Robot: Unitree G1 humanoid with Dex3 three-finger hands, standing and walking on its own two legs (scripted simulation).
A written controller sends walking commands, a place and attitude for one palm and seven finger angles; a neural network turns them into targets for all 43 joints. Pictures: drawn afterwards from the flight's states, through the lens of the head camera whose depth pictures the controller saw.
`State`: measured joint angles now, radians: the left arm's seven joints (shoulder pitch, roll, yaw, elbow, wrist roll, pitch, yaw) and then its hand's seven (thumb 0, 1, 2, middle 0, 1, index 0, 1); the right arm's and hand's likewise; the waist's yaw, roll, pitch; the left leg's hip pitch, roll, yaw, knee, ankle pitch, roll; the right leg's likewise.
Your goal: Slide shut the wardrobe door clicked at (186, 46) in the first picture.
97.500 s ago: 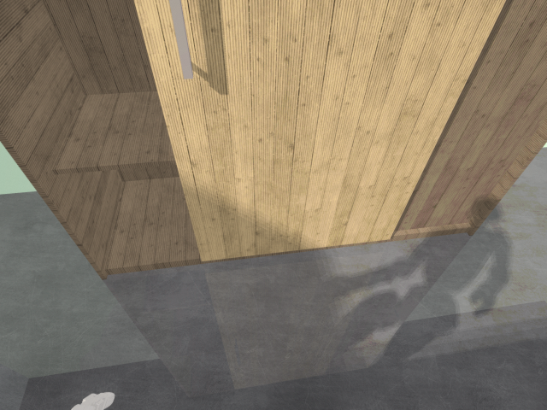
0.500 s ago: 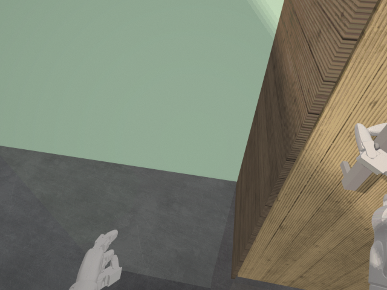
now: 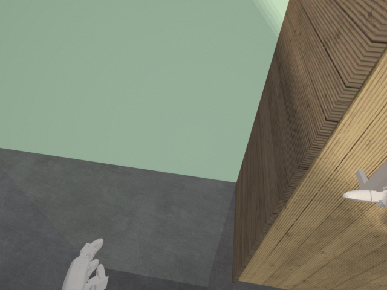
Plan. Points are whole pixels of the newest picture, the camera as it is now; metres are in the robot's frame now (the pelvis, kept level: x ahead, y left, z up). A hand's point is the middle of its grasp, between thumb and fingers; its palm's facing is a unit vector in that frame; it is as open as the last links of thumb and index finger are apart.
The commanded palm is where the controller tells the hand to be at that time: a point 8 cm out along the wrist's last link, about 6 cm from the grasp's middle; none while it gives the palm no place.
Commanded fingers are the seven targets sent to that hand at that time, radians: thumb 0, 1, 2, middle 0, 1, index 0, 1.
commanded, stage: slip the hand off the handle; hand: right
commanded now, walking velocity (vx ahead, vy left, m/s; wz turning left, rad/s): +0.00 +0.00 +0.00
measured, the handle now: out of the picture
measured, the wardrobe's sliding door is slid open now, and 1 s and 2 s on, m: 0.00 0.00 0.00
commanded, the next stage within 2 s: draw the hand back to the body in 1.36 s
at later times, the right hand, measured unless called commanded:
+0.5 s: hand out of the picture +0.24 -0.32 +0.24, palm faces +0.53 +0.83 -0.19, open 14.7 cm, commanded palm +0.19 -0.39 +0.23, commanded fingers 0.00 0.55 -0.20 0.25 1.15 0.25 1.15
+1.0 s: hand out of the picture +0.19 -0.35 +0.22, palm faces +0.55 +0.80 -0.22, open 14.7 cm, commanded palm +0.12 -0.39 +0.23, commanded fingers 0.00 0.55 -0.20 0.25 1.15 0.25 1.15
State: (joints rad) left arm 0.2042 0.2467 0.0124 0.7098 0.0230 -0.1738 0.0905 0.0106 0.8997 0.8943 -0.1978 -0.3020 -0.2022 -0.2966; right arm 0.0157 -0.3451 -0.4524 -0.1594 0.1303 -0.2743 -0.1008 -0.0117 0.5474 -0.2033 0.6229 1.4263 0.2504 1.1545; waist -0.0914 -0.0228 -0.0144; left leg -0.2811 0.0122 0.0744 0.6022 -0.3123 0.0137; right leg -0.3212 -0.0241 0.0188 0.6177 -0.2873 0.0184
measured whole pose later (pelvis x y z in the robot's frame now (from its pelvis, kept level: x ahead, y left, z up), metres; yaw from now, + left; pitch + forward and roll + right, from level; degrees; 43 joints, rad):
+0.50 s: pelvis +0.00 +0.00 +0.00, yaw +0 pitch +1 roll +1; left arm 0.17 0.20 -0.03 0.68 0.00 -0.10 0.12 0.01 0.90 0.89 -0.20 -0.30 -0.21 -0.30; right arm 0.04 -0.46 -0.57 -0.10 0.27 -0.22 0.06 -0.01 0.56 -0.20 0.69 1.32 0.26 1.15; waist -0.08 -0.03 -0.04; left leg -0.31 0.01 0.08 0.61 -0.32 0.02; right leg -0.35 -0.03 0.02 0.63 -0.30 0.02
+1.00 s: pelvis +0.01 -0.02 -0.01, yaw +1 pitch +1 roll +1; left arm 0.22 0.23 -0.02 0.66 0.02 -0.17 0.12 0.01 0.90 0.89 -0.20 -0.30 -0.20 -0.30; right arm 0.26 -0.42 -0.68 -0.26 0.32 -0.27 0.12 -0.01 0.56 -0.20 0.32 1.18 0.25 1.15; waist -0.11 0.00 -0.04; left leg -0.31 0.03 0.05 0.64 -0.34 -0.01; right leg -0.36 -0.01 0.00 0.69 -0.34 -0.01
